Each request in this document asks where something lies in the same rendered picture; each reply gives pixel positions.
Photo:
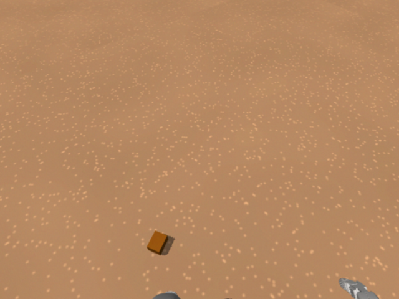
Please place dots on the small box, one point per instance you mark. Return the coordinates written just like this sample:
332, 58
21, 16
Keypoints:
157, 242

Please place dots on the right robot hand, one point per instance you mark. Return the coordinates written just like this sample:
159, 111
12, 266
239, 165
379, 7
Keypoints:
356, 289

